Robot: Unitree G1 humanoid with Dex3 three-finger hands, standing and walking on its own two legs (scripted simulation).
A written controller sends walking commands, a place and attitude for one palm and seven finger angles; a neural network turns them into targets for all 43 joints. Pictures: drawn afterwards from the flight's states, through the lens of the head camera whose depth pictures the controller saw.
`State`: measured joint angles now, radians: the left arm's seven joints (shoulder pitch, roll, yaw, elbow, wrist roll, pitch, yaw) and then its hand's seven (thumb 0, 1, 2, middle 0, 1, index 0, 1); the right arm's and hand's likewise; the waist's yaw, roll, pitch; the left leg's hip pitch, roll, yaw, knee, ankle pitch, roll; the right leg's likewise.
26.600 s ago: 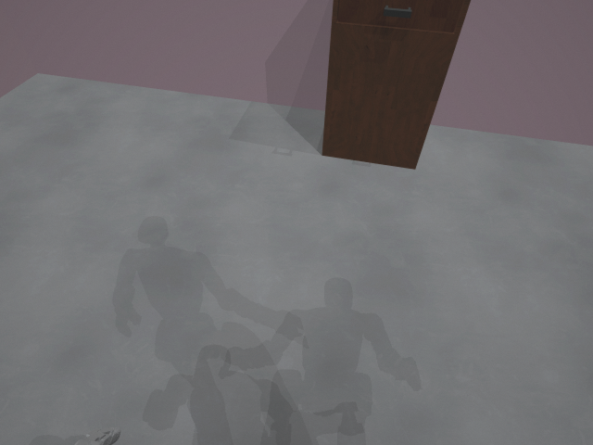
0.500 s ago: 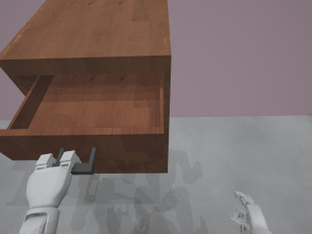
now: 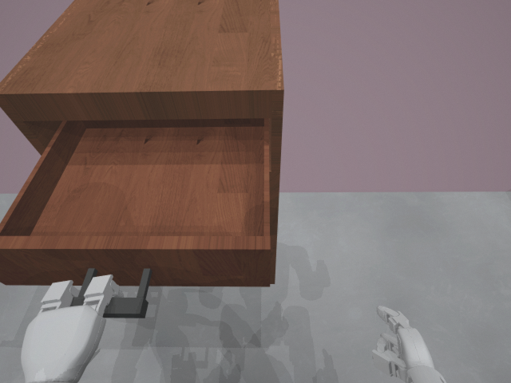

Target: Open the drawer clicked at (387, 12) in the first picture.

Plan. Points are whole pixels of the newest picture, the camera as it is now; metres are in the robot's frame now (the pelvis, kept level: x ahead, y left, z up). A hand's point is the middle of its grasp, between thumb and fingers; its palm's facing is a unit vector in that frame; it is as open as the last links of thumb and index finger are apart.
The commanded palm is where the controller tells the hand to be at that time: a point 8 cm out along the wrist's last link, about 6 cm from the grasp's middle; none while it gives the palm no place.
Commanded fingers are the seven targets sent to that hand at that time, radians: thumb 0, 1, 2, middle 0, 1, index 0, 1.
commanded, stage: pull the drawer open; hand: left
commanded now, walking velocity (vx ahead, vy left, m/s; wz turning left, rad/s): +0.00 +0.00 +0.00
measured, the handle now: (113, 291) +0.23 +0.24 +0.02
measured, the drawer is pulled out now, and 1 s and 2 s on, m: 0.26 0.30 0.30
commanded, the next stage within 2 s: open the thumb to release the handle in 0.36 s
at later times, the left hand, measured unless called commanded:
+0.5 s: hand (77, 373) +0.13 +0.26 +0.00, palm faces -0.03 -0.04 -1.00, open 5.9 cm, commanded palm +0.10 +0.26 +0.06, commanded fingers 0.00 0.69 0.81 -0.38 -1.33 -0.38 -1.33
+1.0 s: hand (73, 375) +0.12 +0.26 +0.01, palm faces +0.00 -0.03 -1.00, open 12.7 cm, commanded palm +0.10 +0.26 +0.06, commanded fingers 0.00 -0.50 0.30 -0.30 -1.20 -0.30 -1.20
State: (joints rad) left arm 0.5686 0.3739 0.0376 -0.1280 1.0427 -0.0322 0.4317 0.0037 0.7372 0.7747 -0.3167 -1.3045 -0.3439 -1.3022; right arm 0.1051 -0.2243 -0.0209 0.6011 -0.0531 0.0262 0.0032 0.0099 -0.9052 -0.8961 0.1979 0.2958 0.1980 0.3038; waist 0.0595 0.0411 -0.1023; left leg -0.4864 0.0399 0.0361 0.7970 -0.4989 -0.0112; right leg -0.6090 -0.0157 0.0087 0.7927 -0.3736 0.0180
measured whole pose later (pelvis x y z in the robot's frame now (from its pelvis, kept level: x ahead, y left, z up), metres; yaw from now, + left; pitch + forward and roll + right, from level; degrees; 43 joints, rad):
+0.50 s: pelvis -0.01 +0.00 -0.01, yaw +0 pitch +11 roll +0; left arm 0.71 0.39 0.04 -0.20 1.04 -0.04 0.50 0.00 0.73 0.77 -0.33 -1.29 -0.34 -1.29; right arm 0.12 -0.23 -0.01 0.56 -0.07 0.06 0.02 0.01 -0.91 -0.90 0.20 0.30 0.20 0.30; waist 0.05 0.05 -0.12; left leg -0.56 0.04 0.04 0.89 -0.53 -0.01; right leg -0.68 -0.01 0.02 0.88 -0.39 0.02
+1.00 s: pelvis -0.03 -0.01 -0.01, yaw +1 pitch +9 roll +0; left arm 0.57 0.38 0.04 -0.11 1.05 -0.05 0.47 0.00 -0.31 0.38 -0.33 -1.22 -0.33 -1.21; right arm 0.11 -0.22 -0.02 0.60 -0.06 0.03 -0.03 0.01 -0.90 -0.90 0.20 0.30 0.20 0.30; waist 0.09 0.05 -0.09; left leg -0.52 0.03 0.01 0.85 -0.48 -0.02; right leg -0.63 -0.03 -0.01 0.84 -0.36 0.01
